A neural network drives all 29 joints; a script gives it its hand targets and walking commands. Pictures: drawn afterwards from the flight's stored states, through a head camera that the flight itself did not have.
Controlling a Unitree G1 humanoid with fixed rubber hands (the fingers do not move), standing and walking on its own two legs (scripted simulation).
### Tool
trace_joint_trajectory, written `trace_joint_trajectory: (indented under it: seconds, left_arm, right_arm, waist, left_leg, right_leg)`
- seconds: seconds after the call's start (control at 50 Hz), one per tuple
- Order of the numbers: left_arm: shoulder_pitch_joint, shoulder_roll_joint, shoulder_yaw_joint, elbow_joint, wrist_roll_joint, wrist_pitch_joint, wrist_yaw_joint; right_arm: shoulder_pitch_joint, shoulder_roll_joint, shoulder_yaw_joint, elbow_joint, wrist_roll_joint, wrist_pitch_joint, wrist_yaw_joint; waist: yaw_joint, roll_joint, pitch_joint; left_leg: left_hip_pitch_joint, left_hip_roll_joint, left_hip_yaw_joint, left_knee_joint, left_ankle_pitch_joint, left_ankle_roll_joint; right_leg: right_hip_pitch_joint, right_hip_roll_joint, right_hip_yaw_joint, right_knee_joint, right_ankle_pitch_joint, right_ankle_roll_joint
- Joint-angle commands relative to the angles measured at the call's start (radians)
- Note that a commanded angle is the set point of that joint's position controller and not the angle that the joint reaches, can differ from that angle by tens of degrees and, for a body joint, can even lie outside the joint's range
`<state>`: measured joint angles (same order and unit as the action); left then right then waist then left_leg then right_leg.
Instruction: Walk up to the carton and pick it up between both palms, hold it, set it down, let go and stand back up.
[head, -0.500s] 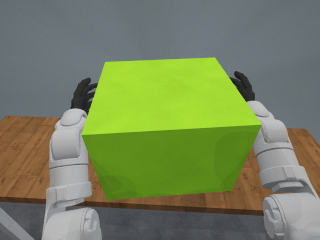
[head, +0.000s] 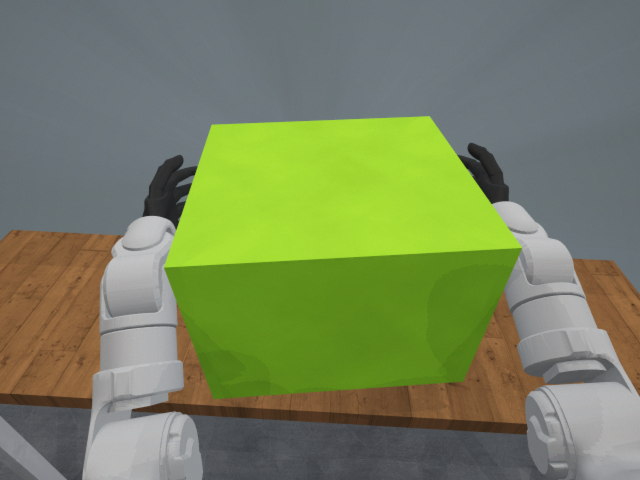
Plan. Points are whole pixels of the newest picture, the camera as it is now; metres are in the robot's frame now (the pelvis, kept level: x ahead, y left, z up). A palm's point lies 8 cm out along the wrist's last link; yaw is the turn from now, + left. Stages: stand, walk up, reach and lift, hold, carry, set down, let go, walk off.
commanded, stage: hold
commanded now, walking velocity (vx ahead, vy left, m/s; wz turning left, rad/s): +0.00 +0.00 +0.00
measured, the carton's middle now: (330, 246) +0.36 +0.01 +0.16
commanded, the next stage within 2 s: none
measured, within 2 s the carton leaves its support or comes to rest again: neither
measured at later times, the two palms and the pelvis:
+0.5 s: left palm (164, 221) +0.36 +0.20 +0.20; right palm (490, 207) +0.37 -0.19 +0.21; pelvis +0.00 +0.00 +0.00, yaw +0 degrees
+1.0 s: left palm (164, 222) +0.36 +0.20 +0.20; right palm (489, 208) +0.37 -0.18 +0.21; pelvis +0.00 +0.00 +0.00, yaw +0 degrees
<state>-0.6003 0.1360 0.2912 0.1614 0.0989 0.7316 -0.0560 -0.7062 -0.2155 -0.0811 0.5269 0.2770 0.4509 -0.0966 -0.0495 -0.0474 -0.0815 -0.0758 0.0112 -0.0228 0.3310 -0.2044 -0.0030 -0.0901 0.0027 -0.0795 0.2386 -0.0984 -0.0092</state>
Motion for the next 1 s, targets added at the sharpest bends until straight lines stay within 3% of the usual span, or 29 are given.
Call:
trace_joint_trajectory:
  seconds: [0.0,0.16,0.28,0.58,0.98]
  left_arm:
    - [-0.613,-0.55,-0.488,-0.224,-0.131,-0.061,-0.109]
    - [-0.596,-0.542,-0.482,-0.239,-0.125,-0.047,-0.109]
    - [-0.612,-0.54,-0.469,-0.212,-0.12,-0.046,-0.11]
    - [-0.649,-0.537,-0.455,-0.157,-0.12,-0.058,-0.115]
    - [-0.606,-0.549,-0.48,-0.218,-0.127,-0.054,-0.108]
  right_arm:
    - [-0.71,0.579,0.385,-0.377,0.11,-0.041,0.127]
    - [-0.687,0.556,0.378,-0.375,0.11,-0.032,0.133]
    - [-0.714,0.57,0.368,-0.367,0.095,-0.033,0.138]
    - [-0.724,0.583,0.344,-0.296,0.077,-0.032,0.135]
    - [-0.703,0.572,0.377,-0.362,0.109,-0.037,0.133]
  waist:
    - [-0.008,0.083,-0.387]
    - [-0.009,0.08,-0.355]
    - [0.006,0.068,-0.339]
    - [-0.007,0.065,-0.323]
    - [-0.006,0.079,-0.363]
  left_leg:
    - [-0.025,-0.059,-0.002,-0.017,0.36,-0.047]
    - [-0.016,-0.053,-0.001,-0.022,0.359,-0.05]
    - [-0.051,-0.053,0.006,-0.042,0.271,-0.034]
    - [-0.084,-0.057,0.005,-0.059,0.207,-0.027]
    - [-0.033,-0.055,0.0,-0.027,0.33,-0.044]
  right_leg:
    - [0.268,0.055,0.055,0.044,0.252,0.012]
    - [0.243,0.057,0.053,0.036,0.229,0.006]
    - [0.235,0.049,0.058,0.028,0.161,0.006]
    - [0.237,0.04,0.063,0.025,0.134,0.009]
    - [0.252,0.053,0.058,0.036,0.22,0.008]
